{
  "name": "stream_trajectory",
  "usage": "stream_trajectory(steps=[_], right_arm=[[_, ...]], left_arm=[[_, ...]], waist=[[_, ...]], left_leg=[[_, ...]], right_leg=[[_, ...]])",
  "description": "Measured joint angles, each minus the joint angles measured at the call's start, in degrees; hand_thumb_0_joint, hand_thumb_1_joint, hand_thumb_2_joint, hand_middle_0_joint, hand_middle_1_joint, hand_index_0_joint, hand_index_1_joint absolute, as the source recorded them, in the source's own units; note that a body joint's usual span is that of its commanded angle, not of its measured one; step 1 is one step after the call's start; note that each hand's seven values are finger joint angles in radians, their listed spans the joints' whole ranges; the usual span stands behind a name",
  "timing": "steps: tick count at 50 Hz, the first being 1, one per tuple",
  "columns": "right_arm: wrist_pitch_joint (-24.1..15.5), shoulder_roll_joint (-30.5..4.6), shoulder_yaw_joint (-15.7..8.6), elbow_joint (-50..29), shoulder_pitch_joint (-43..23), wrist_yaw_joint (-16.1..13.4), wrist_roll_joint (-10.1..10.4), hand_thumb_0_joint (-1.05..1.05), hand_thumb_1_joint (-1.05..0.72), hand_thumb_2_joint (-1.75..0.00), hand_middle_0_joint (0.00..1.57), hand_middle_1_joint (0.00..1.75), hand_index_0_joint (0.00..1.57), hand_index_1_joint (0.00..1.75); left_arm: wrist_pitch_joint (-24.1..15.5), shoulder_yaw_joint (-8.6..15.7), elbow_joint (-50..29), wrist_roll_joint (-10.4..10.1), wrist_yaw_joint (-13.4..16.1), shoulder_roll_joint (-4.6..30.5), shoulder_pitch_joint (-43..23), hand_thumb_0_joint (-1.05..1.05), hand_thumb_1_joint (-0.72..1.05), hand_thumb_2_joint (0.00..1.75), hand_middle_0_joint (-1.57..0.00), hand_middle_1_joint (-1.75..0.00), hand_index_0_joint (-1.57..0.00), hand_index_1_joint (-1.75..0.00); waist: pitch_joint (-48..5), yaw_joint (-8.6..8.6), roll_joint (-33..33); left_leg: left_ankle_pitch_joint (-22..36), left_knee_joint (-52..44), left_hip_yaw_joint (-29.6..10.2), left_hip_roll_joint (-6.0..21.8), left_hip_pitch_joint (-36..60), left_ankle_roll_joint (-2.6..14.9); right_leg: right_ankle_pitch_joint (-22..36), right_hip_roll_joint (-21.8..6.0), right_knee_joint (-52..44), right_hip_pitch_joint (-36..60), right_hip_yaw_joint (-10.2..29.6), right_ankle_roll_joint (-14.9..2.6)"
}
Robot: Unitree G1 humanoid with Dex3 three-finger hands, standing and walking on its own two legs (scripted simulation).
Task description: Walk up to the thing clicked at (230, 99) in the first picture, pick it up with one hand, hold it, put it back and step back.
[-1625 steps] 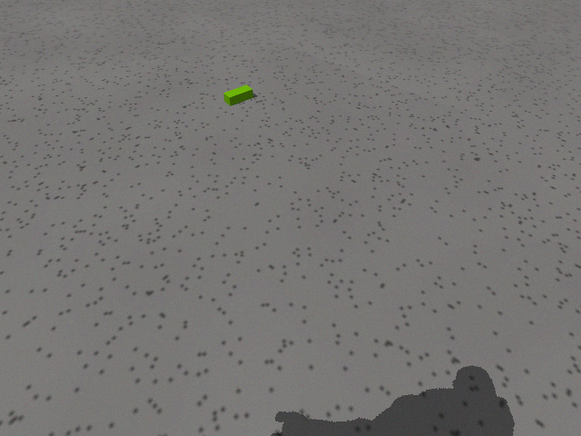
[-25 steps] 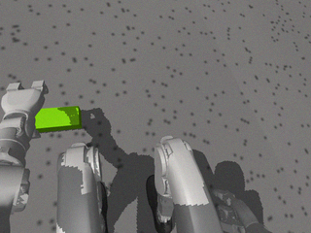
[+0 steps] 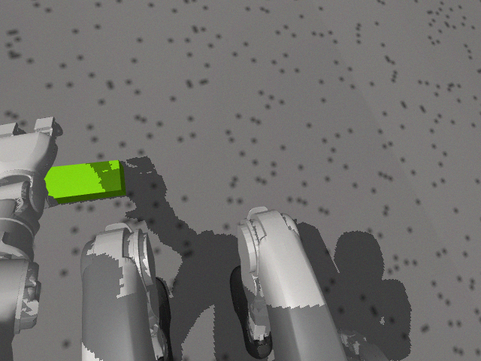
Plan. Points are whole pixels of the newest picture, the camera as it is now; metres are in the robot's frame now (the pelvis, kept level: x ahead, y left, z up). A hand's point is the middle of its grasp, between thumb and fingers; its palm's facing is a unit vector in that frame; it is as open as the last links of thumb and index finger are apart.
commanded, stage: home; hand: left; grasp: from above
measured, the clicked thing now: (82, 182) +0.45 +0.28 -0.32
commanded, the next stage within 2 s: none
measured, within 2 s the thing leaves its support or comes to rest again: neither
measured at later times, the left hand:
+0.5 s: hand out of the picture +0.28 +0.25 +0.05, palm faces -0.21 -0.71 -0.67, open 7.7 cm
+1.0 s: hand out of the picture +0.23 +0.22 +0.27, palm faces +0.18 -0.95 -0.25, open 7.4 cm
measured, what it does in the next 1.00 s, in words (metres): rises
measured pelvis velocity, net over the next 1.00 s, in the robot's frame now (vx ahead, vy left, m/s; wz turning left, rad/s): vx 0.07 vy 0.01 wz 0.14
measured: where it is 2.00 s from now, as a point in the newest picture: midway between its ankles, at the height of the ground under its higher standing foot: (207, 336)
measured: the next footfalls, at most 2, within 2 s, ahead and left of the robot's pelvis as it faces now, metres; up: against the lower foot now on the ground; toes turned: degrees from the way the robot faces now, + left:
none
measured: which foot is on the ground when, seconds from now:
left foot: down 0.00-1.00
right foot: down 0.00-1.00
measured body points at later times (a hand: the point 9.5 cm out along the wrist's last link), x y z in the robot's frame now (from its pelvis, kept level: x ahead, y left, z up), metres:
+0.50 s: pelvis +0.01 +0.00 +0.17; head +0.15 +0.04 +0.59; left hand +0.29 +0.29 +0.09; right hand +0.24 -0.23 +0.06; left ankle +0.09 +0.12 -0.32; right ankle +0.10 -0.10 -0.32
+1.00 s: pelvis +0.07 +0.01 +0.34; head +0.11 +0.03 +0.78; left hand +0.22 +0.27 +0.29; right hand +0.24 -0.20 +0.26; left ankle +0.09 +0.12 -0.32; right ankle +0.10 -0.10 -0.32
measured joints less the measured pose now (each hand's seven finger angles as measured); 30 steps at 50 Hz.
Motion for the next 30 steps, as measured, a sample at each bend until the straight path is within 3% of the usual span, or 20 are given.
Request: stream_trajectory(steps=[5,8,14,19,30], right_arm=[[0.47,-0.2,-1.81,-0.82,0.73,-0.2,1.48,0.0,-0.89,-0.89,0.2,0.3,0.2,0.3],[1.36,-0.6,-3.39,-1.32,0.39,-0.82,2.76,0.0,-0.9,-0.89,0.2,0.3,0.2,0.3],[2.1,-0.9,-5.02,-3.19,-2.55,-3.49,5.33,0.01,-0.9,-0.9,0.2,0.3,0.2,0.3],[1.82,-0.75,-4.45,-5.66,-4.93,-6.37,7.21,0.01,-0.9,-0.9,0.2,0.3,0.2,0.3],[-0.46,0.55,-2.29,-9.95,-7.1,-10.91,8.91,0.01,-0.9,-0.9,0.2,0.3,0.2,0.3]], left_arm=[[-0.9,0.13,-10.16,-4.21,-3.27,-3.15,6.5,0.0,-0.13,0.88,-0.18,-0.68,-0.18,-0.68],[-0.03,-0.4,-18.65,-8.11,-4.0,-5.54,12.3,0.0,0.06,0.84,-0.19,-0.56,-0.19,-0.57],[5.29,-2.74,-30.69,-19.69,-7.37,-9.3,21.7,0.0,0.46,0.82,-0.2,-0.39,-0.2,-0.39],[9.18,-4.39,-39.76,-29.26,-11.25,-11.64,29.95,0.0,0.7,0.86,-0.2,-0.33,-0.2,-0.33],[15.35,-4.26,-53.51,-46.07,-15.13,-15.67,44.93,0.01,0.87,0.89,-0.21,-0.3,-0.21,-0.3]], waist=[[-1.82,2.27,-0.14],[-3.54,3.95,0.1],[-5.87,6.49,0.3],[-6.55,7.53,-0.17],[-7.12,7.81,-0.59]], left_leg=[[0.05,-2.81,0.2,-0.49,2.32,-0.41],[0.05,-5.37,0.41,-0.79,4.65,-0.52],[0.51,-13.21,0.74,-0.98,12.58,-0.64],[1.09,-21.05,1.17,-1.24,21.73,-0.78],[2.76,-35.82,1.69,-1.86,39.89,-0.91]], right_leg=[[-0.32,-0.34,-2.42,2.29,0.32,-0.29],[-0.51,-0.51,-4.81,4.64,0.65,-0.29],[0.03,-0.41,-12.56,12.39,1.41,-0.12],[0.61,-0.47,-20.17,21.32,2.2,-0.07],[2.22,-0.84,-34.71,39.33,3.34,0.02]])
